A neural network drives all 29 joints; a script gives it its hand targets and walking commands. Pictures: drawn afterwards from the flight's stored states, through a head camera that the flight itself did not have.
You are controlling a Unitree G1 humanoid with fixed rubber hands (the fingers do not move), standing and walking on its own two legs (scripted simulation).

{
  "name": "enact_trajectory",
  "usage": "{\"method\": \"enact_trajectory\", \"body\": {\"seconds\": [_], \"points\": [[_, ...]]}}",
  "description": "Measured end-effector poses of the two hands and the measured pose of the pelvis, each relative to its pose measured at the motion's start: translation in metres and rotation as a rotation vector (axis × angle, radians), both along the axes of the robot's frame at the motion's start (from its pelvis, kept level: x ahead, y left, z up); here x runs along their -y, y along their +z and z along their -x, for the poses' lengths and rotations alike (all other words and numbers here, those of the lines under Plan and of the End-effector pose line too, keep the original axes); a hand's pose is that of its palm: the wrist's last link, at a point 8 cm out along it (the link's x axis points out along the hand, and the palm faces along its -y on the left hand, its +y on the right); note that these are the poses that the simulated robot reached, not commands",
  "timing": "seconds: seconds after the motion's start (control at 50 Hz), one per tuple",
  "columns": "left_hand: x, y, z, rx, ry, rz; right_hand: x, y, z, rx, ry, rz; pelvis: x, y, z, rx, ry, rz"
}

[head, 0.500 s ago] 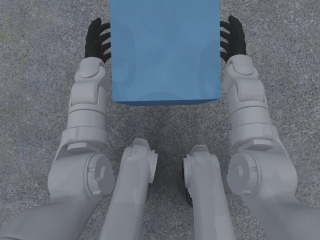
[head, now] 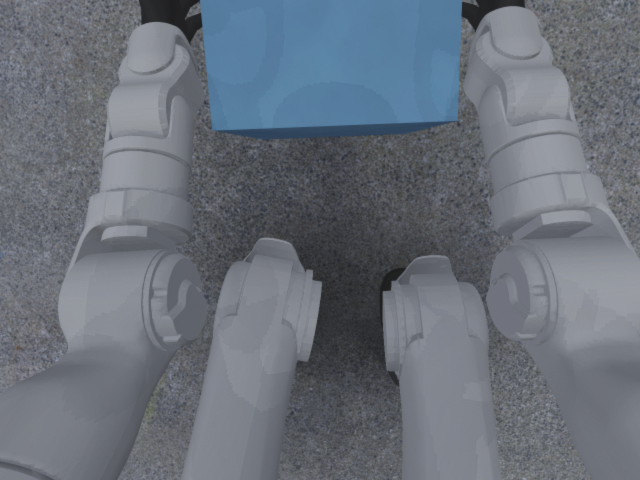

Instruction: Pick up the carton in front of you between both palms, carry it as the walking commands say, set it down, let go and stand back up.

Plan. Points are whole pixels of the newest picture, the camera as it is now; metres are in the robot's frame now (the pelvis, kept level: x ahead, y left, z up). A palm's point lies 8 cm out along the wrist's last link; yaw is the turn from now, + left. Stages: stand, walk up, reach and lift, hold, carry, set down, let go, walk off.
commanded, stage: set down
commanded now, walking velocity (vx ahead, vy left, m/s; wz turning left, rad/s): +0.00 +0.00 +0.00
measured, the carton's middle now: (330, 39) +0.53 +0.05 -0.24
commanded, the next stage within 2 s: none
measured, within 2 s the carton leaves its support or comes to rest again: rests again in 0.44 s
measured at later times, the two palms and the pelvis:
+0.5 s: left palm (185, 47) +0.50 +0.20 -0.18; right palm (491, 29) +0.54 -0.11 -0.19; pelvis +0.00 +0.00 -0.02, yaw +0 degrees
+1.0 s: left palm (181, 44) +0.51 +0.20 -0.19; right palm (493, 26) +0.55 -0.11 -0.19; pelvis -0.01 -0.01 -0.03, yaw +0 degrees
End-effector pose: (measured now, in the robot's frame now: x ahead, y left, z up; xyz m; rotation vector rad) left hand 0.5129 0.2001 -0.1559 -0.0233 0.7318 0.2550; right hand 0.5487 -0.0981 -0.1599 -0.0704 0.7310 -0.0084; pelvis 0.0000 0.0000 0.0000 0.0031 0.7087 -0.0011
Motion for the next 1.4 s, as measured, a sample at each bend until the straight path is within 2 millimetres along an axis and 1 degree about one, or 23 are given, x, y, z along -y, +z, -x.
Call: {"method": "enact_trajectory", "body": {"seconds": [0.08, 0.16, 0.34, 0.5, 0.98, 1.08, 1.12, 1.18, 1.24, 1.32, 1.4], "points": [[0.0, -0.001, -0.003, 0.001, 0.001, 0.001, 0.0, -0.002, -0.003, 0.001, 0.0, -0.001, 0.0, -0.005, -0.004, 0.001, -0.001, 0.001], [0.0, -0.004, -0.001, -0.008, -0.003, 0.003, 0.0, -0.004, -0.003, -0.008, 0.003, -0.001, 0.001, -0.009, -0.004, 0.004, -0.001, 0.0], [0.002, -0.017, 0.01, -0.035, -0.022, 0.012, 0.004, -0.016, 0.006, -0.034, 0.013, 0.007, 0.004, -0.013, 0.001, 0.044, -0.002, -0.007], [0.004, -0.029, 0.011, -0.046, -0.042, 0.019, 0.007, -0.026, 0.006, -0.046, 0.024, 0.015, 0.005, -0.018, 0.004, 0.085, -0.004, -0.011], [-0.001, -0.032, 0.008, -0.022, -0.095, 0.043, 0.012, -0.03, 0.002, -0.027, 0.072, -0.026, 0.007, -0.028, 0.011, 0.141, -0.004, -0.015], [-0.001, -0.037, 0.008, -0.019, -0.092, 0.038, 0.012, -0.035, 0.001, -0.015, 0.087, -0.016, 0.008, -0.028, 0.012, 0.154, -0.003, -0.016], [-0.005, -0.045, 0.011, -0.036, -0.081, 0.016, 0.017, -0.041, 0.003, -0.019, 0.08, 0.005, 0.007, -0.028, 0.012, 0.157, -0.002, -0.016], [-0.018, -0.054, 0.017, -0.054, -0.037, -0.013, 0.031, -0.05, 0.005, -0.029, 0.038, 0.027, 0.006, -0.028, 0.011, 0.153, 0.0, -0.014], [-0.033, -0.055, 0.017, -0.046, -0.009, -0.034, 0.045, -0.053, 0.003, -0.021, 0.015, 0.044, 0.005, -0.029, 0.009, 0.145, 0.003, -0.013], [-0.044, -0.048, 0.01, -0.008, 0.004, -0.04, 0.05, -0.046, -0.005, 0.014, 0.009, 0.042, 0.004, -0.033, 0.008, 0.134, 0.007, -0.01], [-0.045, -0.031, 0.001, 0.037, 0.006, -0.031, 0.045, -0.028, -0.013, 0.06, 0.014, 0.032, 0.002, -0.033, 0.009, 0.119, 0.012, -0.007]]}}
